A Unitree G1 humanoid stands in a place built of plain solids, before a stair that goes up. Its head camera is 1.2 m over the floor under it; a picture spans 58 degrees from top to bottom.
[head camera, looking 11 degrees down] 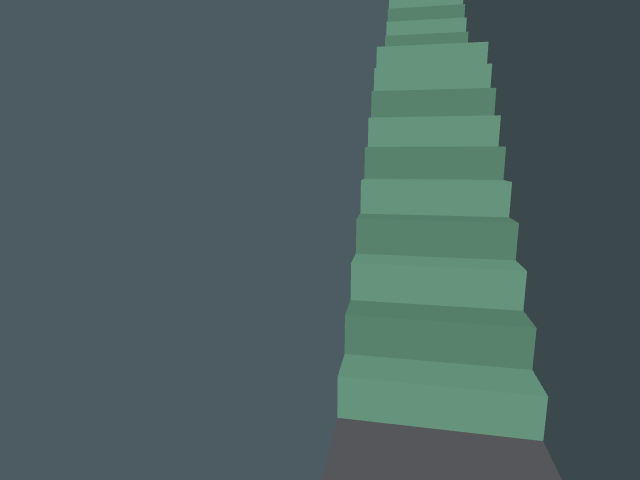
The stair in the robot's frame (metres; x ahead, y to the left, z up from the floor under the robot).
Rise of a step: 0.21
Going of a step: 0.23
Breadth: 0.99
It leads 11 degrees to the right of straight ahead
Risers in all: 10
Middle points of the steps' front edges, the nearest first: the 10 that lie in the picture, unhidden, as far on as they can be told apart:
1.74 -0.52 0.21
1.97 -0.56 0.42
2.20 -0.61 0.63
2.43 -0.65 0.84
2.65 -0.69 1.05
2.88 -0.74 1.26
3.11 -0.78 1.47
3.34 -0.83 1.68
3.57 -0.87 1.89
3.80 -0.92 2.10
